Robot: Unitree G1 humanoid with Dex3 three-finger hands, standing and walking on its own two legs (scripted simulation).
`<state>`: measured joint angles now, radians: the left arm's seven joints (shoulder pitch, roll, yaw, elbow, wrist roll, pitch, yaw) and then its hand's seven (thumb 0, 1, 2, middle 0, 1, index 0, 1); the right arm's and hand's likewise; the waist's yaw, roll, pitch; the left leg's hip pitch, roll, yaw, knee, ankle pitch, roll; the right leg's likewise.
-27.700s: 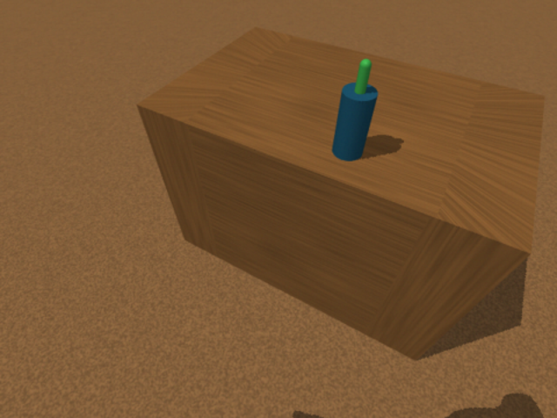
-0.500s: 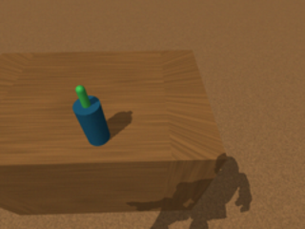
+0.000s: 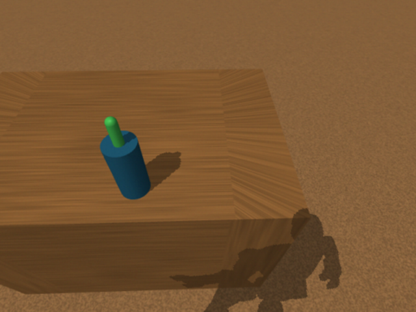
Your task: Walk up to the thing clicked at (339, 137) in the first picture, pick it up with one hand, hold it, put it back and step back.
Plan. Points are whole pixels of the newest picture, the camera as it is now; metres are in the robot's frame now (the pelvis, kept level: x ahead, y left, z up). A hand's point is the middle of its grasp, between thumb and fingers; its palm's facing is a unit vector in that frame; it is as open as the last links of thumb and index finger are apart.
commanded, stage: stand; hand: left
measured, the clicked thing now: (124, 157) +0.43 +0.19 +0.04
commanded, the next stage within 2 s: step back in 0.16 s
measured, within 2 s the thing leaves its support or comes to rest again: neither
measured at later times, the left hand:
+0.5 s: hand out of the picture +0.07 +0.28 -0.18, palm faces -0.08 -0.92 -0.39, open 7.4 cm
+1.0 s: hand out of the picture -0.03 +0.26 -0.17, palm faces -0.12 -0.91 -0.39, open 7.4 cm
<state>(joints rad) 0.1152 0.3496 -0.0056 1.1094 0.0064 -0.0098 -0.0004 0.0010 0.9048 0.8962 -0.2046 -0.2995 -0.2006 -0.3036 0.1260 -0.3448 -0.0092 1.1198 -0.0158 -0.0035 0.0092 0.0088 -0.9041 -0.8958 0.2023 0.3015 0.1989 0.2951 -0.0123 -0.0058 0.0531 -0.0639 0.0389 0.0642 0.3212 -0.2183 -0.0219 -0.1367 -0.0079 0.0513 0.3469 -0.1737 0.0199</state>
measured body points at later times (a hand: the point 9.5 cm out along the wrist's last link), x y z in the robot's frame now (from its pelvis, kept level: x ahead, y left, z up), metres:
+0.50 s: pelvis -0.06 +0.01 -0.03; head +0.01 +0.02 +0.42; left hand +0.07 +0.33 -0.15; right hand +0.04 -0.32 -0.14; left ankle -0.09 +0.14 -0.72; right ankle +0.01 -0.13 -0.75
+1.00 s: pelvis -0.17 +0.01 -0.03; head -0.10 +0.00 +0.41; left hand -0.03 +0.31 -0.14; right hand -0.10 -0.32 -0.15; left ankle -0.11 +0.14 -0.74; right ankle -0.17 -0.11 -0.75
